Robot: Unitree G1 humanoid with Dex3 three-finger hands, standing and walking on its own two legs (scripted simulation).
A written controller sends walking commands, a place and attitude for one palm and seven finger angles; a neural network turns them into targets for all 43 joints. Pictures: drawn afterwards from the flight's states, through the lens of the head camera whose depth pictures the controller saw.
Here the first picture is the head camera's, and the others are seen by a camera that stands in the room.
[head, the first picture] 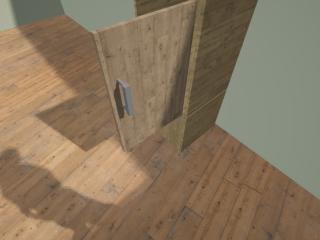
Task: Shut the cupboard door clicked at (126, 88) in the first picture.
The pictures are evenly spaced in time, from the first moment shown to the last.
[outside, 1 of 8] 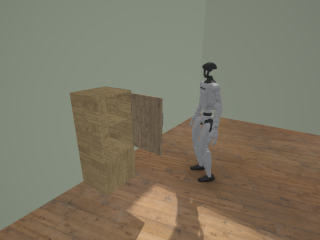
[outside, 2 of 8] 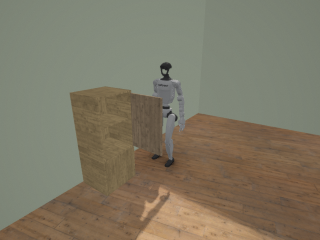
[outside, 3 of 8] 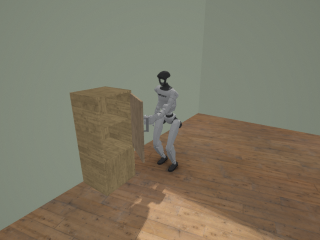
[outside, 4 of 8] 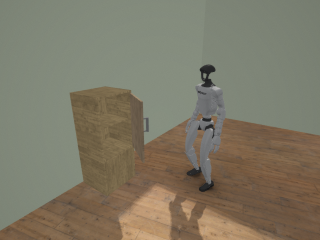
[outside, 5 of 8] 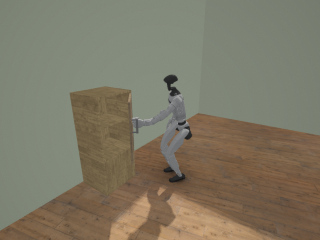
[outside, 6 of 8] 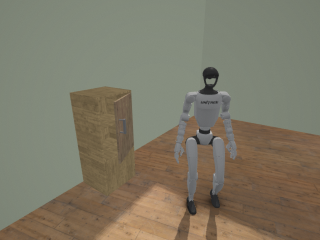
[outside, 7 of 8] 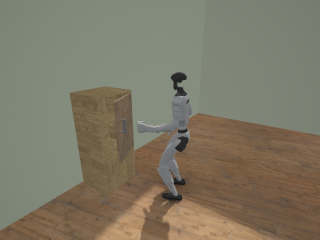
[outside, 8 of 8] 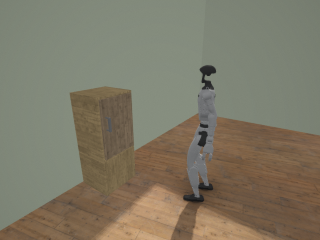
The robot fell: no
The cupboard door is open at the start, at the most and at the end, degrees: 88 88 0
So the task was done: yes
